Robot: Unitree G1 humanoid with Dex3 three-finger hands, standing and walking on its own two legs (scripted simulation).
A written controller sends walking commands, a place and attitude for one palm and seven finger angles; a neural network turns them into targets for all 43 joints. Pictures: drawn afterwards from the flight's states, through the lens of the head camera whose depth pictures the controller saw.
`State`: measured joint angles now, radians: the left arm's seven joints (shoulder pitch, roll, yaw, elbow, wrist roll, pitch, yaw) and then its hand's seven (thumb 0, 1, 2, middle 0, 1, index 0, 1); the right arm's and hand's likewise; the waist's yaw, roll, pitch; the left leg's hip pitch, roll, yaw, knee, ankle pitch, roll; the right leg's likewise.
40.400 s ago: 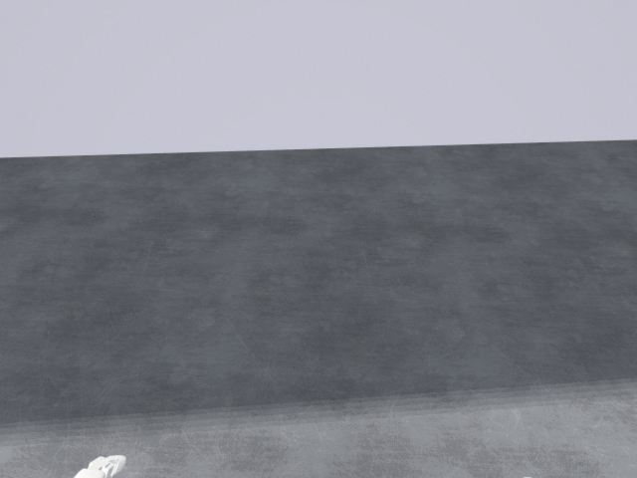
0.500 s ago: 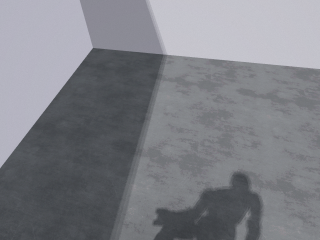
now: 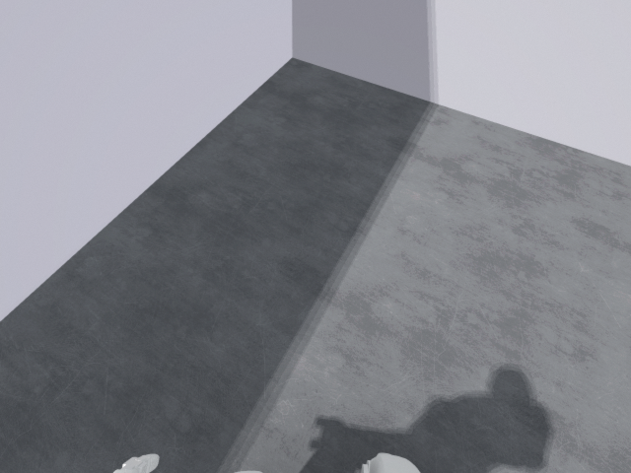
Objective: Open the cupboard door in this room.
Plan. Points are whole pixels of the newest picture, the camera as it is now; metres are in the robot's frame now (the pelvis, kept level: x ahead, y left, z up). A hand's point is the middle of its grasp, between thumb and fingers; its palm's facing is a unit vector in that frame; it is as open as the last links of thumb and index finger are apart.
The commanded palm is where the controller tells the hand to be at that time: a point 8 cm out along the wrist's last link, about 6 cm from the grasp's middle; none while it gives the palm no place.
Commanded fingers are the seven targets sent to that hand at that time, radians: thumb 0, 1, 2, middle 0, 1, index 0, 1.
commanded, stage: turn to face it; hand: left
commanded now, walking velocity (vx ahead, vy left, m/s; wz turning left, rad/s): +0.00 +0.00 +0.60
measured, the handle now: out of the picture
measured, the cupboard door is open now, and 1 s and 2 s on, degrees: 41 41 41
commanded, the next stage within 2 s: none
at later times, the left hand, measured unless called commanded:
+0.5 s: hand out of the picture -0.01 +0.17 -0.18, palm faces +0.38 -0.90 -0.22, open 7.4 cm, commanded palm none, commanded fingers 0.00 0.90 0.90 -0.20 -0.30 -0.20 -0.30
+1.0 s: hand out of the picture +0.01 +0.15 -0.15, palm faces +0.58 -0.76 -0.28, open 7.4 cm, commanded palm none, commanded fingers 0.00 0.90 0.90 -0.20 -0.30 -0.20 -0.30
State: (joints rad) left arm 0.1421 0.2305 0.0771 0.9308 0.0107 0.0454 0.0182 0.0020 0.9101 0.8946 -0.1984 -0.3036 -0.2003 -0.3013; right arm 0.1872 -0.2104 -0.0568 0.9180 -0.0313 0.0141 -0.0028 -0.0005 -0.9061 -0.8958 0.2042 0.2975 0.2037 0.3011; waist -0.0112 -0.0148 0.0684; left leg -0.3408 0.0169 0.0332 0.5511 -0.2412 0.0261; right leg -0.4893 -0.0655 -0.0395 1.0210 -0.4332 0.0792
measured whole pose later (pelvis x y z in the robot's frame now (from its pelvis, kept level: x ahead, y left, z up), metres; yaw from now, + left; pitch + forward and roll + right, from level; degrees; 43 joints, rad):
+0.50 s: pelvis +0.02 -0.03 -0.01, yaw +21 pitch +1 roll +1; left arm 0.25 0.22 0.06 0.91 0.01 0.02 0.01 0.00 0.90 0.89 -0.20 -0.30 -0.21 -0.30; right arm 0.09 -0.23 -0.06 0.89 -0.02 0.05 0.04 0.00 -0.91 -0.90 0.20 0.30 0.20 0.30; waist 0.01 -0.05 0.12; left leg -0.31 0.00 0.10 0.61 -0.30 0.01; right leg -0.29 -0.18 -0.25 0.75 -0.46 0.04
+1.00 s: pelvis +0.05 -0.07 +0.00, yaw +38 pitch +0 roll +1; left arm 0.17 0.20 0.04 0.86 0.02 0.01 0.03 0.00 0.90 0.89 -0.20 -0.30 -0.20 -0.30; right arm 0.16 -0.25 -0.09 0.93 -0.02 0.09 0.03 0.01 -0.91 -0.90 0.20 0.30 0.20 0.30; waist -0.04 0.02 0.11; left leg -0.51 -0.01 0.01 1.14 -0.44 -0.05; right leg -0.24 -0.09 -0.12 0.56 -0.31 0.01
